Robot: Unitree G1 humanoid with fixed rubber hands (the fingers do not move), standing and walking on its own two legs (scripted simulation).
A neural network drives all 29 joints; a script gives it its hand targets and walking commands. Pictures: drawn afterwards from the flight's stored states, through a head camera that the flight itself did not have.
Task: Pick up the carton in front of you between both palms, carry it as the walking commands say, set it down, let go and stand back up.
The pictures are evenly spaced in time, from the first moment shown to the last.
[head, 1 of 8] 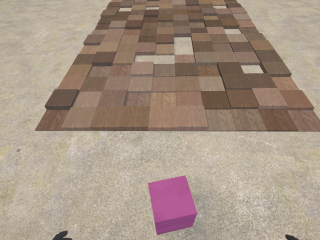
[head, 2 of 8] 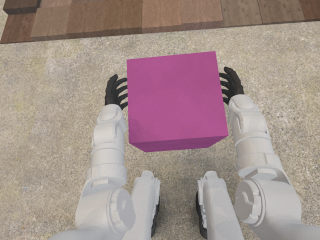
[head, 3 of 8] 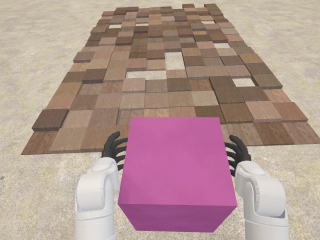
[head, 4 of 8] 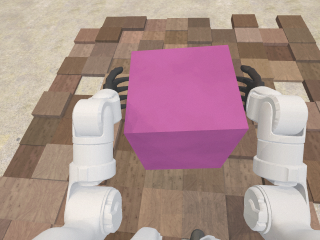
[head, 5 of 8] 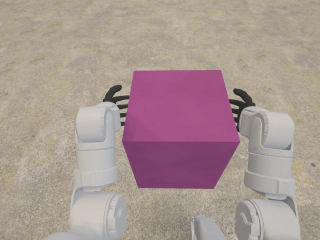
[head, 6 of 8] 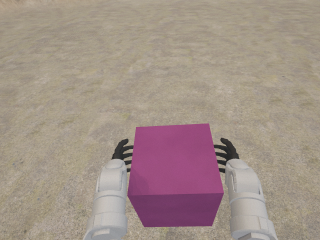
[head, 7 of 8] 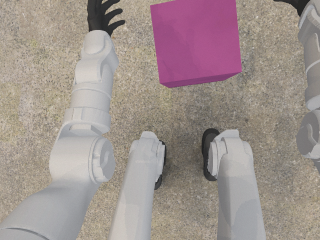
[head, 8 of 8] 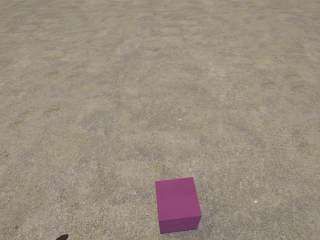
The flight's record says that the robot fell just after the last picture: no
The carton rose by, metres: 0.80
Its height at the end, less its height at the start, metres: +0.00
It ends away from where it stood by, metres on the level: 5.73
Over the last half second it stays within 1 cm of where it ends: yes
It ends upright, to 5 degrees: yes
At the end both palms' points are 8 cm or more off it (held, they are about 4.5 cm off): yes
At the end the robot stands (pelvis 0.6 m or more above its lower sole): yes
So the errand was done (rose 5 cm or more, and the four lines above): yes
